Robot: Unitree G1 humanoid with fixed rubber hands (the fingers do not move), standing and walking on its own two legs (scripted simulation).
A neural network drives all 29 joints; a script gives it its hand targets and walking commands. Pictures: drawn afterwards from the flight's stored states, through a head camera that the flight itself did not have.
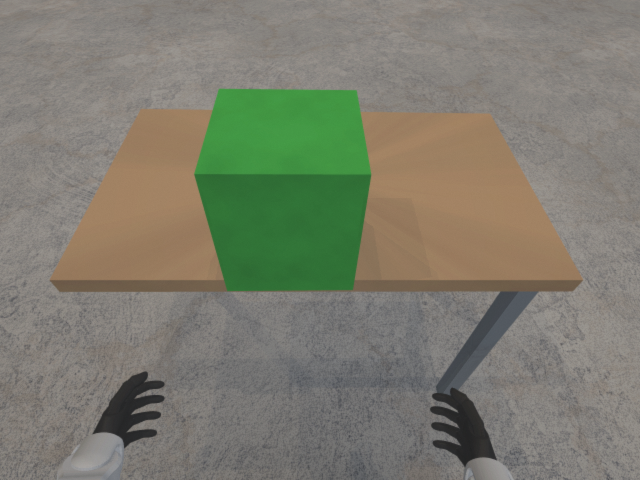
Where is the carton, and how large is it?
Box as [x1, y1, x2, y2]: [194, 89, 370, 290]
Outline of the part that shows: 219,89 194,174 227,290 352,289 370,179 370,170 356,90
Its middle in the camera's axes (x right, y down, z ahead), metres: -0.05 -0.07 +0.62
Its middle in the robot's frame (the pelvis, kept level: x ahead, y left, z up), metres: +0.51 +0.06 +0.05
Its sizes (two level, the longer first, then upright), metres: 0.210 0.200 0.250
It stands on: a table, 0.70 m high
